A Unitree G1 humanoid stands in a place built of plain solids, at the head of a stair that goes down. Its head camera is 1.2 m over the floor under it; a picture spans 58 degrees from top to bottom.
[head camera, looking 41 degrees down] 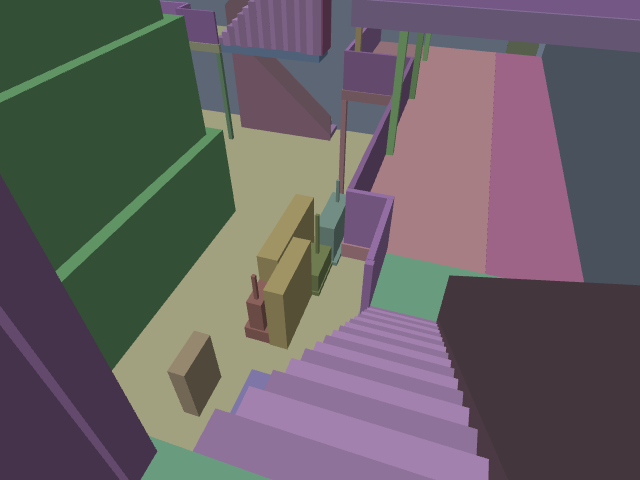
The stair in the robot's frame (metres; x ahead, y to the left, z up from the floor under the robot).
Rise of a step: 0.21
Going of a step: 0.22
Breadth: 0.95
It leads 18 degrees to the right of straight ahead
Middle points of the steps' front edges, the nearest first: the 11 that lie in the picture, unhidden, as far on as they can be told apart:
0.60 -0.09 -0.21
0.81 -0.16 -0.42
1.02 -0.23 -0.64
1.23 -0.30 -0.85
1.44 -0.36 -1.06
1.65 -0.43 -1.28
1.86 -0.50 -1.49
2.07 -0.57 -1.70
2.28 -0.63 -1.91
2.49 -0.70 -2.13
2.70 -0.77 -2.34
